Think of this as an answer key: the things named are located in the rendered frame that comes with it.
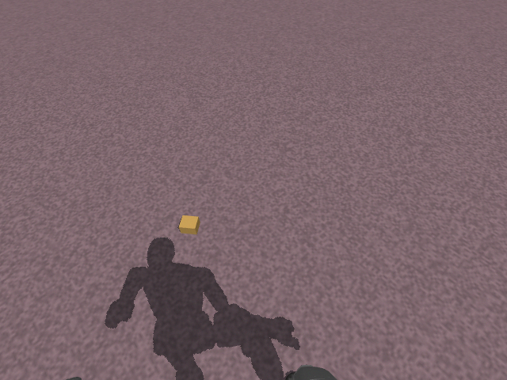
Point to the small box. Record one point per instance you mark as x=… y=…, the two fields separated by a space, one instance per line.
x=189 y=224

